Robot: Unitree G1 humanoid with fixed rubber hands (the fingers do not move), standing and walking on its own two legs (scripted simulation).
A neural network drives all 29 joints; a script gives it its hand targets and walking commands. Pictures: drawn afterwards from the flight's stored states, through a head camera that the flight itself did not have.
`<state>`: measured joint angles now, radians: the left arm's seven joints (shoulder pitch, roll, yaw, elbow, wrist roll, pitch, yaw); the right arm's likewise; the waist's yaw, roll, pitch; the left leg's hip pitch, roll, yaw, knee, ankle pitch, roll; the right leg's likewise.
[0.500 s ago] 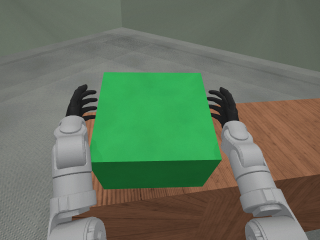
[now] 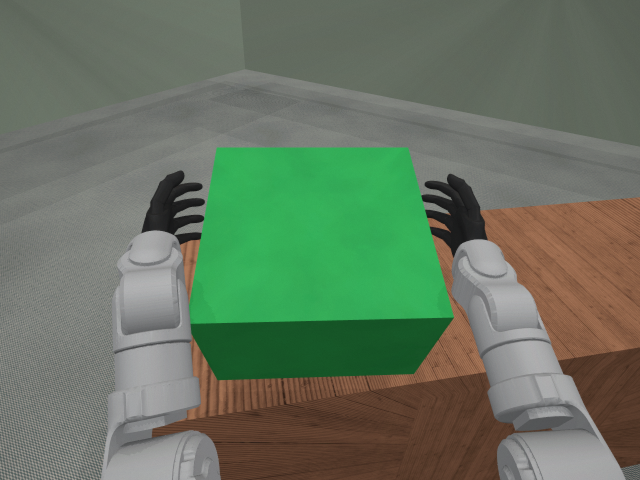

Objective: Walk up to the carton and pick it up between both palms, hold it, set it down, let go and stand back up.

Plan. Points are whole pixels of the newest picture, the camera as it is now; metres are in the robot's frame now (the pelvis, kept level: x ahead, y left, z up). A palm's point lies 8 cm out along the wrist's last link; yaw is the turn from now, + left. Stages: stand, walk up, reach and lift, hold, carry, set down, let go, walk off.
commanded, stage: hold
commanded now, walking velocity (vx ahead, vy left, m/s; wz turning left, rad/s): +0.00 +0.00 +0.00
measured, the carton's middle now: (315, 260) +0.40 +0.00 +0.13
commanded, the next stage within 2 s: none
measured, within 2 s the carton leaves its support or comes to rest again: neither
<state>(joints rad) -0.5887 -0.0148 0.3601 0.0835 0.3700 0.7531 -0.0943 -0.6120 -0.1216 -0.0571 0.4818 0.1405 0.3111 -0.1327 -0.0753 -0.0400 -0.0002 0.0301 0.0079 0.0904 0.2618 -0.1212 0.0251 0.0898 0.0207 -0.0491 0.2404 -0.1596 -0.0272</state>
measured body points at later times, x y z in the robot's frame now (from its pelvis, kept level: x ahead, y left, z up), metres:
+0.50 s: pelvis +0.01 +0.00 +0.00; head -0.05 +0.03 +0.44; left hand +0.36 +0.19 +0.19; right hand +0.36 -0.17 +0.19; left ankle +0.03 +0.10 -0.75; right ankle +0.00 -0.10 -0.75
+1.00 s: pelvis +0.00 +0.00 +0.00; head -0.05 +0.02 +0.45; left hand +0.37 +0.19 +0.19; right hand +0.37 -0.17 +0.18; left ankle +0.03 +0.10 -0.75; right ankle +0.00 -0.10 -0.75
